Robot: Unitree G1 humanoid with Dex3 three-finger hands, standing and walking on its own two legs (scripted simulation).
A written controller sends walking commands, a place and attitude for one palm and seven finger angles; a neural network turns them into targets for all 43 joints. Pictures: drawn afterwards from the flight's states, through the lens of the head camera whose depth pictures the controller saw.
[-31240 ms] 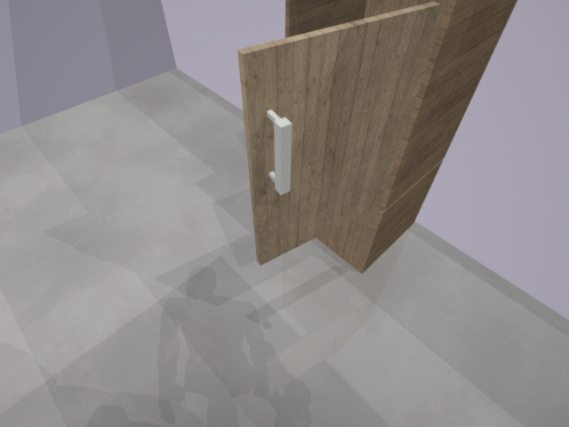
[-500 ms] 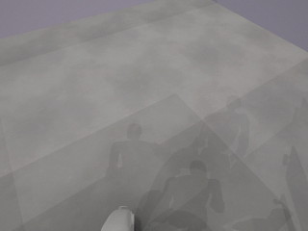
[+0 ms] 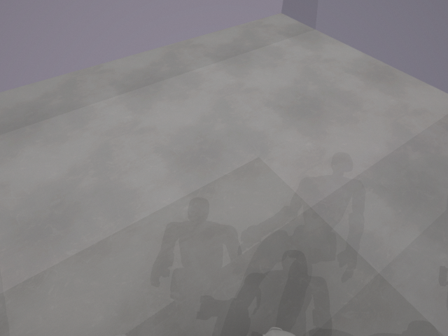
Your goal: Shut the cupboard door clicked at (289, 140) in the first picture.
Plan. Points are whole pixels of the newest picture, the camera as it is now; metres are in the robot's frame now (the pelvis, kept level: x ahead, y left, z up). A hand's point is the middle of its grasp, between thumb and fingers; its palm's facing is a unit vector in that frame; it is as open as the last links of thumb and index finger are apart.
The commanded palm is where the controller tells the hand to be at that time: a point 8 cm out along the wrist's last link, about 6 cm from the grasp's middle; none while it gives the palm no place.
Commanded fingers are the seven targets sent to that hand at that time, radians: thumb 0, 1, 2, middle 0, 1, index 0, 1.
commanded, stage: turn to face it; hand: left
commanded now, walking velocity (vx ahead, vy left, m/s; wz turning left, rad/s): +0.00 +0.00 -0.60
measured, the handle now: out of the picture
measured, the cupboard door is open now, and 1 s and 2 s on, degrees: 50 50 50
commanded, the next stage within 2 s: none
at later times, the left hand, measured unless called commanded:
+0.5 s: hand (134, 311) +0.19 +0.21 -0.17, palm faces -0.21 -0.96 -0.20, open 7.4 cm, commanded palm none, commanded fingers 0.00 0.90 0.90 -0.20 -0.30 -0.20 -0.30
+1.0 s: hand (177, 278) +0.27 +0.13 -0.16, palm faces -0.55 -0.80 -0.24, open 7.4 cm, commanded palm none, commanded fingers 0.00 0.90 0.90 -0.20 -0.30 -0.20 -0.30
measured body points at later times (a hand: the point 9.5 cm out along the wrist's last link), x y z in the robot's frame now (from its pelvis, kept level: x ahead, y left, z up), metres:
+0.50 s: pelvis +0.07 +0.03 +0.00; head +0.11 +0.04 +0.44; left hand +0.20 +0.26 -0.16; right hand +0.10 -0.23 -0.13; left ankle +0.11 +0.14 -0.74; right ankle +0.05 -0.09 -0.69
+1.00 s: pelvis +0.08 +0.01 +0.00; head +0.12 -0.02 +0.44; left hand +0.29 +0.17 -0.14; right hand -0.01 -0.25 -0.14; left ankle +0.16 +0.12 -0.70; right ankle +0.01 -0.09 -0.74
